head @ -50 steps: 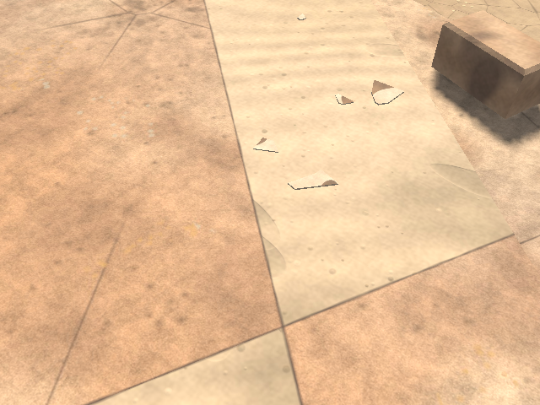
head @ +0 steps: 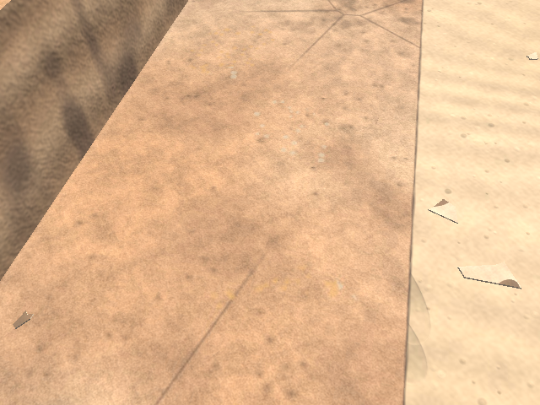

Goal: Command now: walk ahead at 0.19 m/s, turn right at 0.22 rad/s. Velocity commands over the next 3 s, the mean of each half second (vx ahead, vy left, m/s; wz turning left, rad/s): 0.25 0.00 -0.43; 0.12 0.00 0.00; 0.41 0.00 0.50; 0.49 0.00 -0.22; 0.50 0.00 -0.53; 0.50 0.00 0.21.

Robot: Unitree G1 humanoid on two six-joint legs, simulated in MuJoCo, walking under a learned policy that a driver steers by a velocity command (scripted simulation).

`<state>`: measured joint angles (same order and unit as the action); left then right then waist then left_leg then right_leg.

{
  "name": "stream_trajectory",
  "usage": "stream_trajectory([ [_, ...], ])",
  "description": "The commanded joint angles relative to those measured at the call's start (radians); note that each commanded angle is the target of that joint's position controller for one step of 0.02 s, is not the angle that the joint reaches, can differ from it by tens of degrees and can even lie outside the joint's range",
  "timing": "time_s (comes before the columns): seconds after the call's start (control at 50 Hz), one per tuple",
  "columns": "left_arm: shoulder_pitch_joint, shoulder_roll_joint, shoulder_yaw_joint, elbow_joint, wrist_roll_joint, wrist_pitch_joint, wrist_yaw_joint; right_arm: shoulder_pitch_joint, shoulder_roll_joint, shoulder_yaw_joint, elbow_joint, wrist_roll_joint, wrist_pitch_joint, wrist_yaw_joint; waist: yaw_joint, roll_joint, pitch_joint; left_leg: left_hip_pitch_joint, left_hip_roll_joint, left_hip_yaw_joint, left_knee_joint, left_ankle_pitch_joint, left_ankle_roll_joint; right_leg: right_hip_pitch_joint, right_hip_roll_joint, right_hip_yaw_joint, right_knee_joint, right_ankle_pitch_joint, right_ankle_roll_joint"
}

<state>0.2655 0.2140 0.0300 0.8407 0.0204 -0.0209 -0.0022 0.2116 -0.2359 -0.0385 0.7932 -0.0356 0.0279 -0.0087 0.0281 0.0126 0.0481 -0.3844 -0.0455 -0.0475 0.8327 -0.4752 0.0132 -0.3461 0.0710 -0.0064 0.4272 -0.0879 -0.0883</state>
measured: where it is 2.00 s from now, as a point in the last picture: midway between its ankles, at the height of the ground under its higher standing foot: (338, 339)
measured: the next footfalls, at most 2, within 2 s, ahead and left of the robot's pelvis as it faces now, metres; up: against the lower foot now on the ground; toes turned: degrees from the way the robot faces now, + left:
left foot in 0.10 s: +0.06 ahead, +0.10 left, +0.00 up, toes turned -4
right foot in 0.52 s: +0.20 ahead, -0.18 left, +0.00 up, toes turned -20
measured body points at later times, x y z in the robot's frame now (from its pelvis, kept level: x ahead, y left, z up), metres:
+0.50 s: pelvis +0.11 -0.05 -0.01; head +0.14 -0.06 +0.44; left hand +0.35 +0.13 -0.11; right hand +0.04 -0.31 -0.15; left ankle +0.02 +0.10 -0.73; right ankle +0.17 -0.16 -0.73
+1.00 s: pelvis +0.19 -0.09 +0.01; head +0.19 -0.07 +0.46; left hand +0.33 +0.15 -0.13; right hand +0.20 -0.35 -0.12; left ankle +0.19 +0.01 -0.72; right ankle +0.17 -0.16 -0.74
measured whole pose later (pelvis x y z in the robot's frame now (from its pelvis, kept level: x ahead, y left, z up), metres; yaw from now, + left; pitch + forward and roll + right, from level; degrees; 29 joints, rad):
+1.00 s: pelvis +0.19 -0.09 +0.01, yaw -13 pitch +1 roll -1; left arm 0.27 0.25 0.05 0.83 0.02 -0.02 0.01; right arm 0.28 -0.22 -0.04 0.86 -0.03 0.02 0.04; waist 0.00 -0.03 -0.02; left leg -0.29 0.01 0.06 0.66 -0.43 0.08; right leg -0.19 0.03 -0.15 0.37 -0.21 -0.08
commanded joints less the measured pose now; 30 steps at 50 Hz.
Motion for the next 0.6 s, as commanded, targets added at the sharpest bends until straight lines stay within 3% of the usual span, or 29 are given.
stream_trajectory([
  [0.02,-0.053,0.181,0.057,-0.075,-0.005,0.02,-0.007,0.147,-0.083,-0.016,-0.013,0.001,-0.003,0.003,-0.072,-0.168,-0.084,0.18,-0.038,0.066,-0.109,0.006,0.02,-0.092,-0.216,0.364,-0.281,-0.465,-0.127],
  [0.06,-0.082,0.182,0.068,-0.081,-0.014,0.041,-0.002,0.201,-0.07,-0.012,0.002,0.004,-0.022,0.002,-0.122,-0.147,-0.052,0.343,-0.055,0.095,-0.288,0.097,0.049,-0.213,-0.171,0.349,-0.286,-0.54,-0.082],
  [0.08,-0.107,0.17,0.071,-0.091,-0.016,0.044,0.003,0.269,-0.077,-0.013,0.019,-0.003,-0.033,-0.004,-0.162,-0.141,-0.031,0.476,-0.059,0.101,-0.413,0.111,0.074,-0.314,-0.112,0.311,-0.264,-0.561,-0.017],
  [0.1,-0.133,0.125,0.064,-0.115,-0.022,0.039,0.005,0.35,-0.143,-0.027,0.036,-0.014,-0.047,-0.021,-0.195,-0.017,-0.011,0.602,0.062,-0.022,-0.579,-0.036,0.107,-0.457,-0.025,0.22,-0.107,-0.552,0.064],
  [0.12,-0.12,0.024,0.04,-0.149,-0.047,0.027,0.0,0.285,-0.235,-0.05,0.016,-0.005,-0.052,-0.037,-0.158,0.329,-0.042,0.55,0.414,-0.458,-0.741,-0.365,0.177,-0.537,0.07,0.038,0.29,-0.486,0.06],
  [0.14,-0.121,0.128,0.062,-0.136,-0.002,0.018,-0.003,0.151,-0.209,-0.05,-0.008,-0.008,-0.056,-0.045,-0.1,0.172,0.075,0.323,0.464,-0.518,-0.792,-0.372,0.222,-0.506,-0.02,0.104,0.432,-0.33,0.049],
  [0.16,-0.065,0.146,0.075,-0.112,0.0,0.014,-0.021,0.07,-0.152,-0.034,-0.022,0.002,-0.071,-0.046,-0.024,0.094,0.075,0.262,0.4,-0.425,-0.782,-0.274,0.196,-0.432,-0.039,0.13,0.504,-0.232,0.046],
  [0.18,-0.002,0.149,0.08,-0.085,0.009,0.013,-0.034,0.03,-0.127,-0.029,-0.028,0.012,-0.087,-0.04,0.012,0.071,0.047,0.271,0.349,-0.317,-0.773,-0.142,0.164,-0.405,-0.036,0.109,0.566,-0.18,0.054],
  [0.22,0.047,0.124,0.078,-0.058,0.027,0.018,-0.047,0.035,-0.122,-0.028,-0.03,0.021,-0.107,-0.033,0.015,0.068,0.004,0.293,0.286,-0.147,-0.756,0.005,0.136,-0.392,-0.052,0.05,0.686,-0.149,0.073],
  [0.3,-0.098,0.079,0.059,-0.118,0.023,0.027,-0.056,0.169,-0.104,-0.027,0.024,0.006,-0.115,-0.02,-0.062,0.056,0.061,0.347,0.281,0.004,-0.705,0.319,0.158,-0.456,-0.103,0.019,0.613,-0.106,0.108],
  [0.36,-0.168,0.061,0.043,-0.164,0.021,0.029,-0.071,0.174,-0.134,-0.035,0.034,0.007,-0.107,-0.015,-0.078,0.105,0.041,0.341,0.282,0.107,-0.612,0.623,0.149,-0.349,-0.117,-0.028,0.432,-0.09,0.11],
  [0.42,-0.198,0.072,0.04,-0.195,0.013,0.033,-0.076,0.169,-0.169,-0.044,0.039,0.011,-0.094,-0.013,-0.089,0.15,0.015,0.309,0.279,0.168,-0.509,0.766,0.117,-0.191,-0.08,-0.106,0.276,-0.132,0.073],
  [0.46,-0.16,0.093,0.047,-0.198,0.015,0.028,-0.065,0.16,-0.187,-0.052,0.044,0.018,-0.085,-0.015,-0.073,0.155,-0.015,0.326,0.287,0.179,-0.391,0.88,0.099,-0.115,-0.047,-0.124,0.2,-0.158,0.039],
  [0.48,-0.08,0.106,0.054,-0.178,0.023,0.018,-0.056,0.147,-0.192,-0.054,0.043,0.024,-0.081,-0.018,-0.035,0.128,-0.062,0.315,0.274,0.201,-0.257,0.917,0.083,-0.016,-0.016,-0.124,0.132,-0.132,0.017],
  [0.5,0.037,0.133,0.066,-0.14,0.037,0.001,-0.042,0.159,-0.185,-0.051,0.045,0.028,-0.08,-0.017,0.02,0.045,-0.143,0.262,0.23,0.239,-0.061,0.813,0.043,0.149,0.006,-0.103,0.027,-0.006,-0.003],
  [0.52,0.144,0.234,0.091,-0.133,0.042,-0.014,-0.026,0.203,-0.13,-0.035,0.018,0.019,-0.079,-0.015,0.05,-0.105,-0.257,0.028,0.193,0.241,0.218,0.367,-0.002,0.405,-0.226,0.168,0.036,0.174,-0.052],
  [0.54,0.164,0.378,0.122,-0.157,0.004,-0.009,-0.018,0.222,-0.061,-0.015,-0.047,0.03,-0.072,-0.007,0.031,-0.32,-0.384,-0.232,0.012,0.162,0.471,-0.213,-0.04,0.575,-0.496,0.619,-0.016,0.508,-0.252],
  [0.56,0.176,0.318,0.118,-0.149,-0.035,0.008,-0.011,0.134,-0.126,-0.028,-0.038,0.007,-0.058,-0.005,0.074,-0.128,-0.381,-0.261,0.08,0.018,0.512,-0.143,-0.032,0.534,-0.441,0.536,-0.031,0.424,-0.259],
  [0.58,0.091,0.247,0.092,-0.152,-0.028,0.015,-0.002,0.1,-0.107,-0.023,-0.038,0.023,-0.058,-0.001,0.037,-0.116,-0.247,-0.276,0.102,0.03,0.503,-0.059,-0.023,0.407,-0.41,0.413,-0.044,0.394,-0.241],
  [0.6,0.012,0.162,0.064,-0.161,-0.02,0.019,0.003,0.095,-0.093,-0.017,-0.019,0.023,-0.061,-0.001,0.0,-0.062,-0.163,-0.239,0.134,0.029,0.417,0.019,-0.02,0.292,-0.347,0.312,-0.076,0.396,-0.189],
])
Over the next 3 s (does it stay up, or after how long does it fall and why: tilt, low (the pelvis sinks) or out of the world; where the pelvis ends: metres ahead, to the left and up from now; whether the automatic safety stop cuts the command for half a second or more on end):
stays up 1.16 -0.28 -0.02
